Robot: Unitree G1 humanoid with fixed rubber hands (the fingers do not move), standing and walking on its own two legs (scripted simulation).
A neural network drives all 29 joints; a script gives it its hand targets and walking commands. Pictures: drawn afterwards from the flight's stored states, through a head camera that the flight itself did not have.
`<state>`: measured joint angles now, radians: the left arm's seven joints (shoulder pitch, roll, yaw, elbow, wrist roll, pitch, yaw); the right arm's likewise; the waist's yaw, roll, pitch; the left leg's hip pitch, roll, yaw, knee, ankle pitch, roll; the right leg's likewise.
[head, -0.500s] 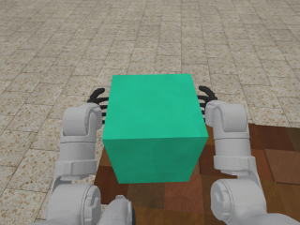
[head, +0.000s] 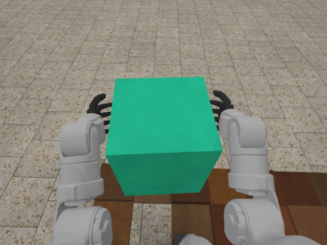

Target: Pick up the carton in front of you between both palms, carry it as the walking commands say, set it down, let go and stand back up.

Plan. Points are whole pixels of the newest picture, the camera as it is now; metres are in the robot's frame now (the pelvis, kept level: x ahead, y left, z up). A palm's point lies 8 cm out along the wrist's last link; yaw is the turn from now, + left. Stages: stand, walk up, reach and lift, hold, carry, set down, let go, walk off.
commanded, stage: carry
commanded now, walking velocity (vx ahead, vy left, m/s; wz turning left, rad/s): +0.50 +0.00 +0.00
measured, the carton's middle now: (161, 140) +0.35 -0.01 +0.05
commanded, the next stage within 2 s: none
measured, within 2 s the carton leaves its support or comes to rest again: neither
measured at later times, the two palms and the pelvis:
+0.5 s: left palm (110, 55) +0.66 +0.14 +0.10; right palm (198, 51) +0.68 -0.16 +0.11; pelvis +0.32 -0.02 -0.02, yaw +0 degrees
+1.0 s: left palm (125, 16) +1.04 +0.11 +0.07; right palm (188, 16) +1.04 -0.19 +0.07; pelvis +0.68 -0.03 -0.06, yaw +2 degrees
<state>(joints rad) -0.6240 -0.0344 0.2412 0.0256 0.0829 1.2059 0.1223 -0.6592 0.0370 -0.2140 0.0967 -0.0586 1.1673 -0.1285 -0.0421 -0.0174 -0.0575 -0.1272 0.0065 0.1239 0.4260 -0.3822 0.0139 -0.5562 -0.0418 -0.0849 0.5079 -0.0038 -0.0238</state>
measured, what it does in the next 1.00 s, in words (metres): goes down: right foot, then left foot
